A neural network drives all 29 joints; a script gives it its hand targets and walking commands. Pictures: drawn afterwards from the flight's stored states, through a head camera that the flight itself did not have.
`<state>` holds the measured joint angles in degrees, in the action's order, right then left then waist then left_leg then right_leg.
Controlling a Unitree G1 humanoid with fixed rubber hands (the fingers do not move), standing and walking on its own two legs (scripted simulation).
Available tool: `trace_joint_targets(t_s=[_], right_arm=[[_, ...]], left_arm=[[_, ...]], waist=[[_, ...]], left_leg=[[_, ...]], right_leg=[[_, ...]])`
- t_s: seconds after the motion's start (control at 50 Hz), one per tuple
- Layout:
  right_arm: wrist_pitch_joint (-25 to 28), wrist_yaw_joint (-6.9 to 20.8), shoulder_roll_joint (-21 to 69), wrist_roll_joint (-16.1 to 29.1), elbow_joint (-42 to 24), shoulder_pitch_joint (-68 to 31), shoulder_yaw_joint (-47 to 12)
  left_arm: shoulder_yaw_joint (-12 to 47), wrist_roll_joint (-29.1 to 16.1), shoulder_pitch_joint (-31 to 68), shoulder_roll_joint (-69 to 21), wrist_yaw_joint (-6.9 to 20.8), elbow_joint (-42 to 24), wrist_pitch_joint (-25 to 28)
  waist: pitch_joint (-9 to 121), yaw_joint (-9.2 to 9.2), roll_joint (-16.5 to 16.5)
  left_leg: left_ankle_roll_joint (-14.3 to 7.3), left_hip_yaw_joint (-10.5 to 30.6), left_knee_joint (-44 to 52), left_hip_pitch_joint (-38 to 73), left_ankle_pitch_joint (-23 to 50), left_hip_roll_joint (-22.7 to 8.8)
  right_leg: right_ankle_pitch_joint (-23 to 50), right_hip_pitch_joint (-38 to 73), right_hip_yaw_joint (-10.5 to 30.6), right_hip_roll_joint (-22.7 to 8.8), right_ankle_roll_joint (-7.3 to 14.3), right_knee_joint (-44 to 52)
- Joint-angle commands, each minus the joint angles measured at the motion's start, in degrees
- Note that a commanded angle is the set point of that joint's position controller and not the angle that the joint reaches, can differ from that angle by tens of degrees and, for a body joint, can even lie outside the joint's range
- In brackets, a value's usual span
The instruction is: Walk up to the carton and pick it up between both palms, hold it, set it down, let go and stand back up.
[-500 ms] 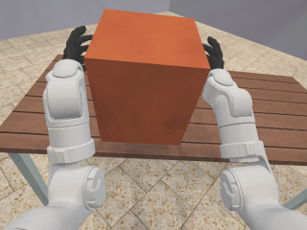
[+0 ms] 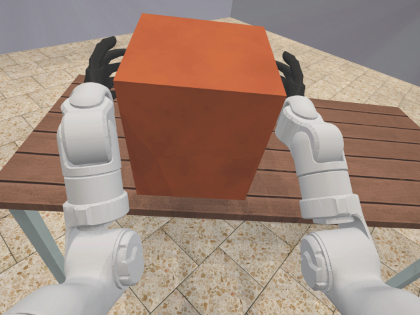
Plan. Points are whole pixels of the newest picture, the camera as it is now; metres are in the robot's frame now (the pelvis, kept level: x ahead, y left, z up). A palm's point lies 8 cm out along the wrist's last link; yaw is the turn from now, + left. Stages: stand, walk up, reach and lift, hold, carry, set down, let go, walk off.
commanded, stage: hold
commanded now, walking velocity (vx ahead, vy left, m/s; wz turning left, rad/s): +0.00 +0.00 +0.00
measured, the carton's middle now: (197, 114) +0.39 +0.02 +0.22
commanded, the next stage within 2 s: set down in 0.34 s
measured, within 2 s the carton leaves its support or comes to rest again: neither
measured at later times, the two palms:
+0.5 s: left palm (96, 87) +0.35 +0.17 +0.28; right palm (288, 96) +0.37 -0.13 +0.28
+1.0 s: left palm (114, 115) +0.39 +0.16 +0.21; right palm (274, 127) +0.40 -0.14 +0.20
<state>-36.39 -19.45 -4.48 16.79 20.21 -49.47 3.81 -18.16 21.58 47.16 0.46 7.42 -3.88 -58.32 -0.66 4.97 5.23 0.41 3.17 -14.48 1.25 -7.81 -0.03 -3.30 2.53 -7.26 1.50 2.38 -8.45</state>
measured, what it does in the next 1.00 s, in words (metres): stands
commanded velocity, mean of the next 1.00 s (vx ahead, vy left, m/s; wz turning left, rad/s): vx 0.00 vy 0.00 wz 0.00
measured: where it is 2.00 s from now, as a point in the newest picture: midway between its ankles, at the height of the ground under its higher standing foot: outside the picture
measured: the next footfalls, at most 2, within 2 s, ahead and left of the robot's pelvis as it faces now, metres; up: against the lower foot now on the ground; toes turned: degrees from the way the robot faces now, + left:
none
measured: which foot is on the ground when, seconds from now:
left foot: down 0.00-1.00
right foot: down 0.00-1.00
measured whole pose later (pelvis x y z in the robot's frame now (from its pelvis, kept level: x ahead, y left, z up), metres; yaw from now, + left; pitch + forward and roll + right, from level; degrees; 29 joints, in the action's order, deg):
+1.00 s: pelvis +0.02 +0.01 +0.00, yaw +1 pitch -10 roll -1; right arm -9.0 -13.5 -2.1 7.5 23.1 -37.8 3.8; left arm -12.7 18.0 35.1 -2.2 2.5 -5.4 -37.6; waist -9.4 3.8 5.6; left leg -0.1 3.6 -14.1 5.5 -9.8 0.3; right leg -4.6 7.7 -7.6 1.2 1.4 -6.6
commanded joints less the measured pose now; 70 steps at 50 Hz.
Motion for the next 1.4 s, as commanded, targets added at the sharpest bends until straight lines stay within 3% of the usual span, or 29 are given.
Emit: trace_joint_targets(t_s=[0.0,0.04,0.14,0.18,0.32,0.34,0.42,0.54,0.62,0.66,0.78,0.9,0.92,1.04,1.08,1.18,1.3,1.38], right_arm=[[2.31,4.71,14.25,4.42,-9.75,-34.58,-10.74],[2.68,5.04,14.39,4.24,-9.59,-34.90,-10.28],[2.69,4.43,14.73,5.30,-12.41,-34.32,-12.34],[2.56,4.30,15.09,5.75,-13.11,-33.77,-12.95],[2.57,5.49,13.41,3.75,-8.61,-35.39,-9.72],[4.43,5.65,14.48,3.67,-12.41,-36.21,-10.16],[6.27,5.71,14.21,1.91,-11.25,-35.74,-9.92],[12.15,7.92,12.55,-4.45,-5.70,-33.64,-4.00],[17.95,9.35,11.76,-7.60,-4.79,-28.86,-3.50],[20.76,9.76,12.05,-8.24,-6.58,-26.84,-4.68],[27.20,11.40,11.95,-9.10,-7.58,-24.31,-8.41],[32.18,11.60,14.33,-7.69,-12.66,-23.77,-14.81],[32.39,11.52,14.48,-7.71,-12.56,-24.38,-15.06],[31.14,11.70,13.13,-6.74,-9.67,-22.31,-14.97],[30.56,11.95,11.88,-6.95,-8.34,-22.10,-13.01],[30.48,12.97,11.30,-7.67,-6.58,-23.08,-10.99],[30.42,14.27,10.45,-9.84,-1.36,-23.48,-6.85],[31.88,15.32,10.19,-11.16,-0.79,-24.72,-5.76]], left_arm=[[18.65,-10.19,29.91,-19.42,8.00,-2.82,2.33],[19.24,-10.61,30.49,-19.78,7.77,-3.33,2.67],[20.15,-10.85,29.58,-19.75,7.89,-7.05,2.73],[20.97,-11.00,29.61,-20.32,8.00,-7.58,2.47],[19.03,-10.58,31.15,-19.79,7.48,-2.53,2.35],[19.06,-11.55,29.96,-20.29,7.27,-5.58,3.95],[18.74,-10.56,29.91,-19.67,7.22,-5.34,5.66],[13.90,-7.36,29.52,-16.61,8.07,1.33,11.16],[12.31,-5.54,24.65,-14.87,8.20,2.74,15.79],[13.34,-5.73,22.72,-14.77,7.94,0.42,17.94],[19.40,-8.09,19.78,-15.59,5.21,-3.07,22.10],[26.01,-10.49,17.13,-18.32,1.80,-10.26,24.44],[26.57,-11.02,17.13,-18.33,1.56,-9.34,24.37],[25.99,-10.09,14.30,-17.52,0.83,-7.18,21.96],[25.62,-10.15,14.22,-17.12,0.85,-5.89,21.38],[23.33,-9.36,15.23,-17.45,0.76,-3.58,22.29],[21.81,-8.72,16.48,-17.27,0.78,1.07,23.63],[23.22,-9.57,18.61,-18.73,-0.02,0.74,26.05]], waist=[[17.87,0.16,-6.20],[18.13,0.48,-6.57],[22.56,0.64,-6.58],[22.34,0.87,-5.82],[15.89,0.29,-7.06],[18.51,0.37,-6.44],[21.09,0.47,-6.77],[13.09,0.01,-5.95],[12.92,-0.01,-5.05],[14.97,-0.20,-4.18],[15.94,0.05,-5.40],[25.01,-1.09,-5.66],[24.73,-0.59,-5.10],[17.43,-1.40,-4.44],[16.14,-0.72,-4.89],[16.79,-1.25,-5.48],[14.54,-0.33,-5.64],[18.32,0.43,-7.04]], left_leg=[[0.92,-3.01,2.75,-5.60,7.84,1.56],[0.83,-2.96,3.28,-6.55,5.67,1.41],[1.25,-2.93,0.96,-2.72,14.98,1.73],[1.22,-2.80,0.84,-1.70,15.04,1.73],[1.09,-2.81,4.39,-8.95,2.01,1.03],[1.12,-3.13,3.50,-8.56,3.81,1.42],[1.73,-3.33,1.68,-3.20,9.83,1.88],[0.66,-4.33,5.09,-8.55,-3.41,1.52],[0.72,-4.88,4.33,-5.10,1.69,1.64],[0.90,-4.57,3.71,-2.89,5.87,1.66],[1.97,-4.09,2.39,0.01,12.21,1.81],[1.99,-3.26,-0.19,3.22,24.73,1.92],[1.87,-2.98,-0.71,2.92,25.51,1.83],[1.79,-2.81,0.38,0.89,20.49,1.47],[2.14,-2.70,0.68,1.26,18.24,1.29],[2.59,-2.35,0.30,2.33,19.22,1.13],[3.62,-2.18,0.65,2.10,15.45,1.24],[4.55,-1.88,-0.52,4.21,19.82,1.07]], right_leg=[[5.87,12.25,0.66,-0.18,-3.24,-2.22],[4.30,11.87,0.59,-0.08,-3.21,-2.51],[12.25,13.75,0.99,0.09,-2.97,-2.50],[12.23,13.06,1.22,-0.09,-3.07,-2.24],[2.37,12.03,0.22,0.21,-3.01,-2.59],[3.71,12.43,0.81,0.18,-3.32,-2.73],[6.58,11.69,0.49,0.15,-3.29,-2.07],[-3.06,12.31,-0.80,-0.42,-3.57,-1.31],[1.25,14.85,-1.27,-0.50,-3.70,-1.02],[5.32,16.21,-1.32,-0.31,-3.88,-1.20],[11.09,17.47,-1.41,-0.30,-3.99,-1.93],[24.75,22.93,-0.17,0.07,-4.81,-4.26],[25.75,22.96,-0.14,0.03,-4.81,-4.31],[21.18,22.12,0.39,-0.44,-4.92,-3.29],[17.84,20.37,-0.06,-0.43,-4.79,-2.49],[17.00,19.08,-0.36,0.01,-4.64,-2.61],[11.25,14.84,-1.40,0.26,-4.01,-1.25],[12.10,13.40,-1.85,0.92,-3.53,-1.29]])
